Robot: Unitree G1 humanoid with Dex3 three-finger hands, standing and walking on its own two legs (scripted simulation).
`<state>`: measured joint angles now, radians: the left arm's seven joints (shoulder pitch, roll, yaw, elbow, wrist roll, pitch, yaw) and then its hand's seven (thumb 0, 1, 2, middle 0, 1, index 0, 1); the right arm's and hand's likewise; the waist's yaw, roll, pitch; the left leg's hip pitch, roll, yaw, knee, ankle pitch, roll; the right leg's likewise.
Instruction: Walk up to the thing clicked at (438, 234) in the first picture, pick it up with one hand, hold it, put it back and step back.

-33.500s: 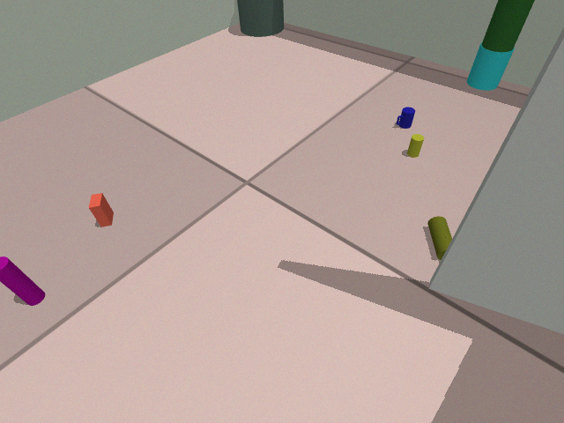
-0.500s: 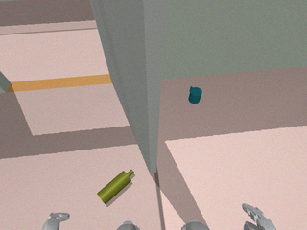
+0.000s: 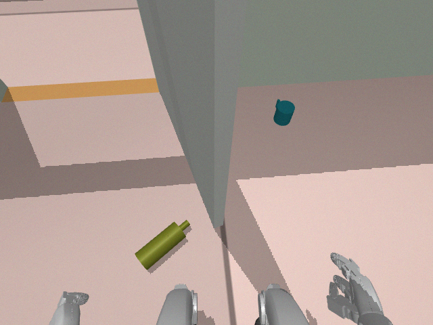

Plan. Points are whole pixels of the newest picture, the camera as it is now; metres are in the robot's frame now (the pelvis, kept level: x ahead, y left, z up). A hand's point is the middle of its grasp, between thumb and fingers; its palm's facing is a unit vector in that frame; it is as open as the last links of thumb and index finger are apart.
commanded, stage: rise first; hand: left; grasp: from above
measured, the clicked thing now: (165, 241) +0.42 +0.22 -0.62
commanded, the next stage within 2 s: none
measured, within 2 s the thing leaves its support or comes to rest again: neither
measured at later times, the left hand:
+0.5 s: hand (117, 289) +0.23 +0.29 -0.33, palm faces -0.28 -0.31 -0.91, open 14.1 cm
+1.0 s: hand (132, 265) +0.30 +0.29 -0.43, palm faces -0.29 -0.29 -0.91, open 13.4 cm
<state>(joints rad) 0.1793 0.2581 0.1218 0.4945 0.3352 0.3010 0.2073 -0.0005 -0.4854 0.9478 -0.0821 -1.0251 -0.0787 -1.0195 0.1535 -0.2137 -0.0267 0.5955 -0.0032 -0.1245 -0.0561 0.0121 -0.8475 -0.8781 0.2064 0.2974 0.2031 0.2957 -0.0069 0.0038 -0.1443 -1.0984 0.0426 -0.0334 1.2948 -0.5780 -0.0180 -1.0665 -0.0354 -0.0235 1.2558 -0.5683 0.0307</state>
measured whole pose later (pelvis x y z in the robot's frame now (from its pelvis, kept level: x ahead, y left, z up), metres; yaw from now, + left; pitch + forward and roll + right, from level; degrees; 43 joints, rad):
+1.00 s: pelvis -0.09 +0.00 -0.27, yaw -4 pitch +33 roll -5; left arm -0.78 0.48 0.20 1.41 0.82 0.22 0.56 0.00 -0.43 0.95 -0.24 -0.90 -0.22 -0.91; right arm 0.12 -0.25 0.01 0.88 -0.12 -0.22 0.12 0.01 -0.90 -0.89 0.21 0.30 0.20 0.30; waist -0.15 0.02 -0.15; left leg -2.15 0.03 -0.10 2.21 -0.65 -0.02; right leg -2.11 -0.01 -0.01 2.15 -0.63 0.04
